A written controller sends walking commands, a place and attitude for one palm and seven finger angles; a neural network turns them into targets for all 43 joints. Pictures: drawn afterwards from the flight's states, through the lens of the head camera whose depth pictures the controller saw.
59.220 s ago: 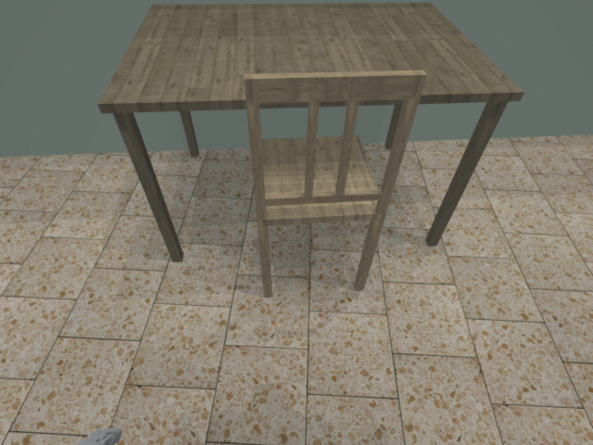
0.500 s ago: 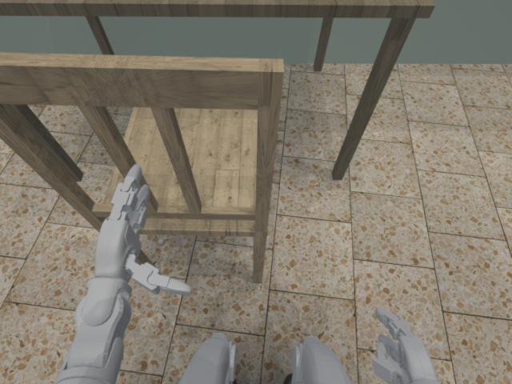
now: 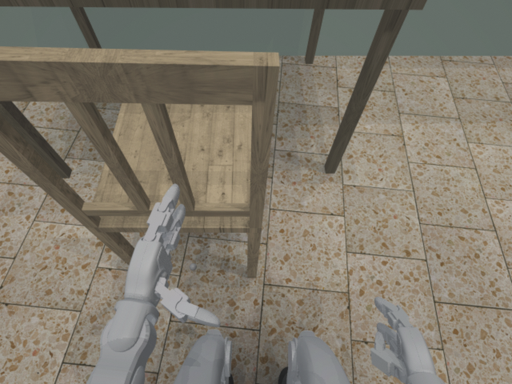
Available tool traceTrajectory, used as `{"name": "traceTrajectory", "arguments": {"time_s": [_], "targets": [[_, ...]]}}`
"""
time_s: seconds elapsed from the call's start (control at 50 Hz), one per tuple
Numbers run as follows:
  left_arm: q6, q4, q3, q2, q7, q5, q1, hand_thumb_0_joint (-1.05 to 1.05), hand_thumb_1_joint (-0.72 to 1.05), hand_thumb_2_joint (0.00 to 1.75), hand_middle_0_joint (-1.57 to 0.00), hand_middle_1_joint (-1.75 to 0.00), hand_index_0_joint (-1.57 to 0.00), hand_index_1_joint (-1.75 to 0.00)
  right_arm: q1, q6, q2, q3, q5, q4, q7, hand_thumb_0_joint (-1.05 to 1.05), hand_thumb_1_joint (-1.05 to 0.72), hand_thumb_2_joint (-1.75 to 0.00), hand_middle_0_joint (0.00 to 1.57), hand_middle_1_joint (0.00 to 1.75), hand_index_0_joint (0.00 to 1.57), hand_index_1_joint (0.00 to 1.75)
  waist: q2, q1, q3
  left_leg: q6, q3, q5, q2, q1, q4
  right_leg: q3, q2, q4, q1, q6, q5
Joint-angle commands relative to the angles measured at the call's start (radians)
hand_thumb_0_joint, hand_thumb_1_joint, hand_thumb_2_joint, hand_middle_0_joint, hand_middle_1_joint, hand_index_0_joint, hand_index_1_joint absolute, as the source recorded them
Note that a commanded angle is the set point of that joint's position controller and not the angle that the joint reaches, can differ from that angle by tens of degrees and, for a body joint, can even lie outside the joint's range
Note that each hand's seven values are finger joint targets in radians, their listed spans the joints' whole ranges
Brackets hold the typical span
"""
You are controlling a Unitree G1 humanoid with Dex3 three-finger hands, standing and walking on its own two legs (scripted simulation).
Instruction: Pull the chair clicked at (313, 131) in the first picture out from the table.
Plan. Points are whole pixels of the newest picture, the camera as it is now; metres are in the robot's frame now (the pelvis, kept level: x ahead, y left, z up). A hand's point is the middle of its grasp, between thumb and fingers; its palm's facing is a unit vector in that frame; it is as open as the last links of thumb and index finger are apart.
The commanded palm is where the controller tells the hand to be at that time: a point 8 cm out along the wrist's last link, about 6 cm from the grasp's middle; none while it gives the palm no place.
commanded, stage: aim the fingers beside a spindle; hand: left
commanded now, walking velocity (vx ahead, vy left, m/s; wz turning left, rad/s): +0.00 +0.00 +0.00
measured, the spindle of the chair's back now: (118, 165) +0.45 +0.24 +0.03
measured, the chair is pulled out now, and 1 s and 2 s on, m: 0.23 0.23 0.23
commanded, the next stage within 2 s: push the fingers through the gap in 0.08 s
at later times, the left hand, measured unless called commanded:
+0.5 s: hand (166, 227) +0.34 +0.15 +0.03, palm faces +0.03 -1.00 -0.08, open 16.9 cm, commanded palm +0.31 +0.19 +0.02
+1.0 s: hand (184, 211) +0.37 +0.13 +0.02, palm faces -0.02 -1.00 -0.03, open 17.0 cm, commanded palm +0.36 +0.19 +0.02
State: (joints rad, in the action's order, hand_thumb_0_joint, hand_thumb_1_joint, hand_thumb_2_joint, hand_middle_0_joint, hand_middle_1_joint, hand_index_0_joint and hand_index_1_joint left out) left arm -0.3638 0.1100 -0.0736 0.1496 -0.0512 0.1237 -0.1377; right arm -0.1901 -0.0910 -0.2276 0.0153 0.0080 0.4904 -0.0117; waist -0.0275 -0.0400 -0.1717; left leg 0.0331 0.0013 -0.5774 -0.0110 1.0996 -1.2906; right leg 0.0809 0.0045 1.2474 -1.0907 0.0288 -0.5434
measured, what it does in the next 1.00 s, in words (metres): stands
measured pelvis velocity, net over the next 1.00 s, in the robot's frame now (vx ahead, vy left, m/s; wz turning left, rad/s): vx -0.01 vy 0.00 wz -0.01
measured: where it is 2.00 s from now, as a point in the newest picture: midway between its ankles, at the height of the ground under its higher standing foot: outside the picture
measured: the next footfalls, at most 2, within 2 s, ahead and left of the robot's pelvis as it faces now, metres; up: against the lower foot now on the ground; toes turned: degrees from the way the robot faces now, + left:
none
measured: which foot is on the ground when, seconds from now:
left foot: down 0.00-1.00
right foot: down 0.00-1.00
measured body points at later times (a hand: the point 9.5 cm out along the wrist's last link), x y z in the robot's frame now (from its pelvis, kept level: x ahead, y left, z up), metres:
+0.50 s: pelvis +0.00 +0.00 -0.01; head +0.11 +0.00 +0.43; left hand +0.33 +0.20 +0.03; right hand +0.17 -0.24 -0.11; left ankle +0.02 +0.09 -0.62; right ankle +0.03 -0.11 -0.62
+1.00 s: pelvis -0.01 +0.00 +0.00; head +0.11 +0.00 +0.43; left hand +0.36 +0.18 +0.02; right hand +0.14 -0.25 -0.11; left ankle +0.02 +0.10 -0.62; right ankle +0.03 -0.11 -0.62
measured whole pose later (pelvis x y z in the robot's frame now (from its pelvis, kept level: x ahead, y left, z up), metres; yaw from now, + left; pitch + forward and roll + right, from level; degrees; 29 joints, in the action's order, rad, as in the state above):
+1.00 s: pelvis -0.01 +0.00 +0.00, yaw +0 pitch +23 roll -2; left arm -0.39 0.46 0.09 0.18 -0.03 0.13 0.24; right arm -0.20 -0.05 -0.25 0.02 0.01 0.56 0.00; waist -0.04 -0.06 -0.17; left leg 0.04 -0.01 -0.56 -0.01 1.13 -1.29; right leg 0.07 0.00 1.24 -1.13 0.03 -0.53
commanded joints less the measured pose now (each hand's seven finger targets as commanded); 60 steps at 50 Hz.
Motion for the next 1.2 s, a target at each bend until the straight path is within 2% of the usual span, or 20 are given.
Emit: {"name": "traceTrajectory", "arguments": {"time_s": [0.0, 0.06, 0.1, 0.12, 0.16, 0.22, 0.26, 0.28, 0.34, 0.36, 0.42, 0.5, 0.58, 0.66, 0.74, 0.84, 0.94, 1.02, 1.1, 1.18], "targets": [[-0.168, -0.308, 0.216, 0.159, 0.148, 0.0, 0.146, 0.0, -0.5, 0.3, -0.06, -0.08, -0.06, -0.08, 0.002, -0.023, -0.103, -0.043, 0.004, -0.105, 0.006, 0.0, -0.9, -0.9, 0.2, 0.3, 0.2, 0.3, -0.018, 0.029, -0.391, -0.031, 0.064, 0.447, 0.006, -0.296, 0.179, -0.052, -0.005, -0.137, 0.264, 0.015, 0.352], [-0.085, 0.06, 0.12, 0.043, 0.081, -0.024, 0.098, 0.0, -0.5, 0.3, -0.06, -0.08, -0.06, -0.08, 0.011, -0.002, -0.133, -0.039, -0.005, -0.079, 0.019, 0.0, -0.9, -0.9, 0.2, 0.3, 0.2, 0.3, 0.108, -0.039, -0.162, -0.007, 0.052, 0.202, 0.003, -0.107, 0.165, -0.055, -0.009, -0.199, 0.189, 0.004, 0.179], [-0.035, 0.144, 0.061, 0.009, -0.012, -0.01, 0.144, 0.0, -0.5, 0.3, -0.06, -0.08, -0.06, -0.08, 0.024, 0.001, -0.161, -0.037, -0.033, -0.091, 0.017, 0.0, -0.9, -0.9, 0.2, 0.3, 0.2, 0.3, 0.146, -0.046, -0.121, -0.001, 0.054, 0.108, -0.001, -0.066, 0.181, -0.065, -0.005, -0.229, 0.18, 0.003, 0.08], [-0.017, 0.14, -0.002, -0.038, -0.06, 0.004, 0.18, 0.0, -0.5, 0.3, -0.06, -0.08, -0.06, -0.08, 0.024, -0.005, -0.166, -0.038, -0.045, -0.103, 0.013, 0.0, -0.9, -0.9, 0.2, 0.3, 0.2, 0.3, 0.122, -0.051, -0.135, 0.003, 0.056, 0.094, -0.003, -0.085, 0.189, -0.071, -0.002, -0.244, 0.184, 0.005, 0.063], [-0.01, 0.078, -0.025, -0.047, -0.122, 0.041, 0.211, 0.0, -0.5, 0.3, -0.06, -0.08, -0.06, -0.08, 0.016, -0.018, -0.17, -0.043, -0.051, -0.126, 0.002, 0.0, -0.9, -0.9, 0.2, 0.3, 0.2, 0.3, 0.079, -0.041, -0.21, 0.005, 0.059, 0.115, -0.004, -0.127, 0.19, -0.076, 0.002, -0.242, 0.213, 0.009, 0.078], [-0.096, -0.205, 0.152, 0.16, -0.086, 0.059, 0.373, 0.0, -0.5, 0.3, -0.06, -0.08, -0.06, -0.08, -0.003, -0.04, -0.163, -0.058, -0.02, -0.114, -0.023, 0.0, -0.9, -0.9, 0.2, 0.3, 0.2, 0.3, -0.03, 0.004, -0.455, -0.001, 0.057, 0.293, 0.002, -0.247, 0.155, -0.083, 0.005, -0.176, 0.278, 0.011, 0.25], [-0.177, -0.351, 0.243, 0.254, -0.004, 0.052, 0.376, 0.0, -0.5, 0.3, -0.06, -0.08, -0.06, -0.08, -0.02, -0.056, -0.151, -0.055, 0.003, -0.095, -0.019, 0.0, -0.9, -0.9, 0.2, 0.3, 0.2, 0.3, -0.129, 0.036, -0.539, -0.022, 0.065, 0.45, 0.004, -0.345, 0.147, -0.069, -0.001, -0.124, 0.265, 0.018, 0.351], [-0.204, -0.362, 0.251, 0.235, 0.036, 0.044, 0.316, 0.0, -0.5, 0.3, -0.06, -0.08, -0.06, -0.08, -0.027, -0.058, -0.136, -0.052, 0.013, -0.084, -0.012, 0.0, -0.9, -0.9, 0.2, 0.3, 0.2, 0.3, -0.151, 0.05, -0.554, -0.035, 0.069, 0.515, 0.003, -0.383, 0.151, -0.063, -0.001, -0.111, 0.251, 0.023, 0.381], [-0.218, -0.156, 0.224, 0.154, 0.103, 0.015, 0.287, 0.0, -0.5, 0.3, -0.06, -0.08, -0.06, -0.08, -0.002, -0.047, -0.123, -0.049, 0.015, -0.052, 0.011, 0.0, -0.9, -0.9, 0.2, 0.3, 0.2, 0.3, -0.028, -0.001, -0.387, -0.023, 0.059, 0.438, 0.006, -0.239, 0.122, -0.055, -0.003, -0.106, 0.205, 0.012, 0.359], [-0.195, -0.045, 0.214, 0.137, 0.1, -0.002, 0.274, 0.0, -0.5, 0.3, -0.06, -0.08, -0.06, -0.08, -0.005, -0.037, -0.131, -0.047, 0.015, -0.043, 0.018, 0.0, -0.9, -0.9, 0.2, 0.3, 0.2, 0.3, 0.028, -0.016, -0.34, -0.014, 0.059, 0.381, 0.005, -0.17, 0.114, -0.054, -0.005, -0.111, 0.199, 0.011, 0.325], [-0.105, 0.155, 0.13, 0.073, 0.027, -0.023, 0.286, 0.0, -0.5, 0.3, -0.06, -0.08, -0.06, -0.08, 0.003, -0.009, -0.161, -0.049, -0.004, -0.05, 0.025, 0.0, -0.9, -0.9, 0.2, 0.3, 0.2, 0.3, 0.075, -0.042, -0.247, -0.006, 0.048, 0.21, 0.002, -0.082, 0.131, -0.062, -0.002, -0.155, 0.172, 0.004, 0.195], [-0.027, 0.044, 0.075, 0.056, -0.075, 0.023, 0.379, 0.0, -0.5, 0.3, -0.06, -0.08, -0.06, -0.08, -0.011, 0.002, -0.177, -0.059, -0.028, -0.097, 0.008, 0.0, -0.9, -0.9, 0.2, 0.3, 0.2, 0.3, 0.003, -0.024, -0.377, -0.005, 0.056, 0.262, 0.005, -0.215, 0.176, -0.063, 0.001, -0.184, 0.233, 0.009, 0.233], [-0.096, -0.175, 0.212, 0.191, -0.018, 0.057, 0.507, 0.0, -0.5, 0.3, -0.06, -0.08, -0.06, -0.08, -0.021, -0.016, -0.166, -0.057, -0.01, -0.085, -0.015, 0.0, -0.9, -0.9, 0.2, 0.3, 0.2, 0.3, -0.046, 0.002, -0.519, -0.014, 0.071, 0.412, 0.01, -0.318, 0.163, -0.065, 0.001, -0.151, 0.272, 0.007, 0.341], [-0.171, -0.061, 0.215, 0.165, 0.069, 0.01, 0.499, 0.0, -0.5, 0.3, -0.06, -0.08, -0.06, -0.08, -0.029, -0.024, -0.148, -0.049, 0.011, -0.036, 0.001, 0.0, -0.9, -0.9, 0.2, 0.3, 0.2, 0.3, 0.007, -0.021, -0.419, -0.015, 0.069, 0.403, 0.012, -0.249, 0.139, -0.055, -0.006, -0.129, 0.213, 0.006, 0.326], [-0.13, 0.187, 0.133, 0.08, 0.029, -0.024, 0.482, 0.0, -0.5, 0.3, -0.06, -0.08, -0.06, -0.08, -0.025, -0.006, -0.165, -0.05, 0.004, -0.02, 0.017, 0.0, -0.9, -0.9, 0.2, 0.3, 0.2, 0.3, 0.031, -0.05, -0.291, -0.013, 0.063, 0.255, 0.009, -0.166, 0.15, -0.051, -0.004, -0.157, 0.146, 0.006, 0.208], [-0.06, 0.167, 0.15, 0.104, -0.02, 0.004, 0.591, 0.0, -0.5, 0.3, -0.06, -0.08, -0.06, -0.08, -0.032, 0.019, -0.178, -0.056, -0.013, -0.052, 0.01, 0.0, -0.9, -0.9, 0.2, 0.3, 0.2, 0.3, -0.026, -0.031, -0.382, -0.014, 0.063, 0.273, 0.007, -0.239, 0.181, -0.056, -0.001, -0.175, 0.185, 0.011, 0.219], [-0.152, 0.037, 0.272, 0.218, 0.055, 0.021, 0.74, 0.0, -0.5, 0.3, -0.06, -0.08, -0.06, -0.08, -0.041, 0.005, -0.159, -0.05, 0.004, -0.035, -0.002, 0.0, -0.9, -0.9, 0.2, 0.3, 0.2, 0.3, -0.015, -0.023, -0.487, -0.014, 0.058, 0.363, 0.006, -0.255, 0.155, -0.073, -0.004, -0.151, 0.261, 0.003, 0.316], [-0.169, 0.214, 0.235, 0.174, 0.061, -0.022, 0.714, 0.0, -0.5, 0.3, -0.06, -0.08, -0.06, -0.08, -0.052, 0.009, -0.161, -0.049, 0.011, 0.0, 0.008, 0.0, -0.9, -0.9, 0.2, 0.3, 0.2, 0.3, 0.005, -0.047, -0.403, -0.013, 0.057, 0.323, 0.008, -0.199, 0.145, -0.067, -0.007, -0.143, 0.202, 0.002, 0.28], [-0.103, 0.387, 0.207, 0.138, 0.005, -0.017, 0.725, 0.0, -0.5, 0.3, -0.06, -0.08, -0.06, -0.08, -0.073, 0.027, -0.18, -0.053, -0.002, 0.006, 0.014, 0.0, -0.9, -0.9, 0.2, 0.3, 0.2, 0.3, 0.017, -0.067, -0.345, -0.012, 0.052, 0.261, 0.008, -0.17, 0.164, -0.063, -0.008, -0.174, 0.177, 0.005, 0.23], [-0.098, 0.313, 0.23, 0.163, -0.017, 0.015, 0.831, 0.0, -0.5, 0.3, -0.06, -0.08, -0.06, -0.08, -0.084, 0.03, -0.186, -0.057, -0.006, -0.007, 0.01, 0.0, -0.9, -0.9, 0.2, 0.3, 0.2, 0.3, -0.044, -0.057, -0.431, -0.016, 0.063, 0.325, 0.012, -0.246, 0.172, -0.061, -0.008, -0.168, 0.182, 0.008, 0.266]]}}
